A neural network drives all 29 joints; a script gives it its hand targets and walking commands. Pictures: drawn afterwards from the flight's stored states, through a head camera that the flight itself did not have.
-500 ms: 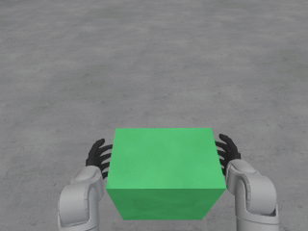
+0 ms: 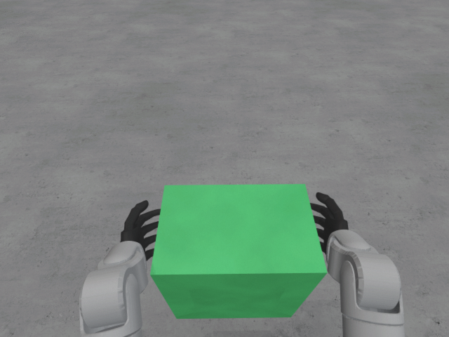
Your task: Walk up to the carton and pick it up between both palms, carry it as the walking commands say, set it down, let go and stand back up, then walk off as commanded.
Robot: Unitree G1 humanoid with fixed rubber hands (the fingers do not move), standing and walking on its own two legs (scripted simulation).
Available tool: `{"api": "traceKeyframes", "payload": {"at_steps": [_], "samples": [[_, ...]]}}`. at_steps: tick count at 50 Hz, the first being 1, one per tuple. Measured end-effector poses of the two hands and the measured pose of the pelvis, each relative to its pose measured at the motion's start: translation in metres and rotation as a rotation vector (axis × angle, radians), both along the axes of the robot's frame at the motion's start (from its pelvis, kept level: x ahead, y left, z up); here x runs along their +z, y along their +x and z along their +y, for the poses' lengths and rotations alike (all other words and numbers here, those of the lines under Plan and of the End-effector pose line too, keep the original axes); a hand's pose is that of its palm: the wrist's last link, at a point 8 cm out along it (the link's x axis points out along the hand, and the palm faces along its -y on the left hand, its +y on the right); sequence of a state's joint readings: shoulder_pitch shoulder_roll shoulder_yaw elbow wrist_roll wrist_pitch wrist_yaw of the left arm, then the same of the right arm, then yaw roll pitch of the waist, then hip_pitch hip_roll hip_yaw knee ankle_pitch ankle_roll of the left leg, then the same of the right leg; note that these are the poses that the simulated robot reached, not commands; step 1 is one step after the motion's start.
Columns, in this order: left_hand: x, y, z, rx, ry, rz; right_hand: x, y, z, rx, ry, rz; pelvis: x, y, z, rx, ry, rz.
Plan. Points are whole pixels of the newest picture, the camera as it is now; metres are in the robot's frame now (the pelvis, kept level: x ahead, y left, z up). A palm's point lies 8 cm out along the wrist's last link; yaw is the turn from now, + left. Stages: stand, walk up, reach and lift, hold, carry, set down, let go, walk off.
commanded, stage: carry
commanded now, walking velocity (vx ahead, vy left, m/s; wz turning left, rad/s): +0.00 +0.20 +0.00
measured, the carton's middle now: (234, 258) +0.27 +0.01 +0.01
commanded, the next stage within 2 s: none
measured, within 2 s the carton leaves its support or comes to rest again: neither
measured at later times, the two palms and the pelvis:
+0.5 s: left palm (23, 284) +0.20 +0.32 +0.07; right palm (240, 268) +0.22 +0.00 +0.08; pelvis -0.05 +0.15 +0.00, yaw +0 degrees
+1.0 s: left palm out of the picture +0.16 +0.46 +0.08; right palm (135, 302) +0.17 +0.15 +0.08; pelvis -0.09 +0.30 +0.00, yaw +0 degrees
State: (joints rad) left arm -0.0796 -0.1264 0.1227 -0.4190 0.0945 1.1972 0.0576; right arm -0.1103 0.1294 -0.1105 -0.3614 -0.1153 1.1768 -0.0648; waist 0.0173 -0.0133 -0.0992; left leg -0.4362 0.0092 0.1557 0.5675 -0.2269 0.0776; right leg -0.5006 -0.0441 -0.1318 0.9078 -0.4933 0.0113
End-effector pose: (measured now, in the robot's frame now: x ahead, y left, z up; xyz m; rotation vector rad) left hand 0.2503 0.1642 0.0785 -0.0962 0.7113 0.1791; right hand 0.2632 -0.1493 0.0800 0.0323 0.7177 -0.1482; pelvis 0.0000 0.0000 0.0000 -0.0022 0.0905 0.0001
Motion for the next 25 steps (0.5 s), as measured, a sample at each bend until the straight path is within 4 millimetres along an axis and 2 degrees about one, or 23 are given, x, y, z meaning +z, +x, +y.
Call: {"api": "traceKeyframes", "payload": {"at_steps": [4, 6, 11, 14, 17, 21, 25], "samples": [[0.002, -0.002, 0.006, -0.029, 0.036, -0.017, -0.008, -0.011, 0.006, -0.029, 0.037, -0.018, -0.007, -0.007, 0.016, -0.008, 0.009, -0.001], [0.002, -0.006, 0.011, -0.046, 0.050, 0.004, -0.012, -0.019, 0.011, -0.045, 0.047, 0.004, -0.004, -0.011, 0.024, 0.000, 0.005, -0.006], [0.007, -0.016, 0.033, -0.064, 0.050, 0.027, -0.004, -0.032, 0.033, -0.063, 0.048, 0.026, 0.006, -0.019, 0.051, 0.012, 0.017, -0.010], [0.012, -0.019, 0.054, -0.062, 0.046, -0.003, 0.004, -0.033, 0.054, -0.062, 0.045, -0.005, 0.007, -0.024, 0.071, 0.015, 0.027, -0.010], [0.010, -0.023, 0.083, -0.052, 0.036, -0.026, 0.008, -0.033, 0.083, -0.053, 0.035, -0.029, 0.003, -0.029, 0.097, 0.016, 0.029, -0.013], [-0.002, -0.036, 0.125, -0.014, 0.002, -0.007, 0.004, -0.036, 0.125, -0.014, 0.000, -0.009, 0.000, -0.038, 0.128, 0.008, 0.022, -0.019], [-0.006, -0.049, 0.151, 0.004, -0.013, 0.024, 0.000, -0.046, 0.151, 0.005, -0.015, 0.023, 0.002, -0.047, 0.149, 0.001, -0.002, -0.009]]}}
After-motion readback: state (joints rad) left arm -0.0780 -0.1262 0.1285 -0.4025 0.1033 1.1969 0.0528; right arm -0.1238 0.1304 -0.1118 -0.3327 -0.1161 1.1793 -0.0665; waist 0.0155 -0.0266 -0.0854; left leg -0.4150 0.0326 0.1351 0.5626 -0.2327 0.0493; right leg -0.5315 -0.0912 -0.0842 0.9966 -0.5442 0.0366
